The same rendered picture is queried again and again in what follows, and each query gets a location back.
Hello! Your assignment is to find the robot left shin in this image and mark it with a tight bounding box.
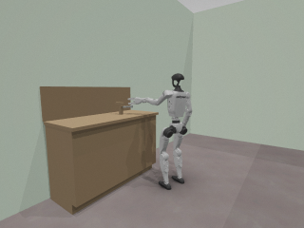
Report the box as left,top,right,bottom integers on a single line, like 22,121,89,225
159,154,169,184

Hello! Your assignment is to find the right robot upper arm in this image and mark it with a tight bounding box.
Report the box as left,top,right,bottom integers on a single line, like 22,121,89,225
185,91,193,114

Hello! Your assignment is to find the robot torso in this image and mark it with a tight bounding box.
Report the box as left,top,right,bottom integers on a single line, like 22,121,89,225
167,89,187,134

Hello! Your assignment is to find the left robot hand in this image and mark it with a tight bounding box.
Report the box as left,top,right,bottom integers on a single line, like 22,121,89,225
127,97,143,105

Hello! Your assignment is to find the robot right forearm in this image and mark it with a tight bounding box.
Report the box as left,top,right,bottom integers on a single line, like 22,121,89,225
182,112,192,125

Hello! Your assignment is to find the robot left forearm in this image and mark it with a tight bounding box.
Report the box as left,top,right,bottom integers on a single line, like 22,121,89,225
142,97,157,105

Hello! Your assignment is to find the counter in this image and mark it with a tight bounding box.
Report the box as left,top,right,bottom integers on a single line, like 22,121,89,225
39,86,159,215

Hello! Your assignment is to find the left robot upper arm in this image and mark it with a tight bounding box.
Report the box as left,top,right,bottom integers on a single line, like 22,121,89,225
155,89,173,105

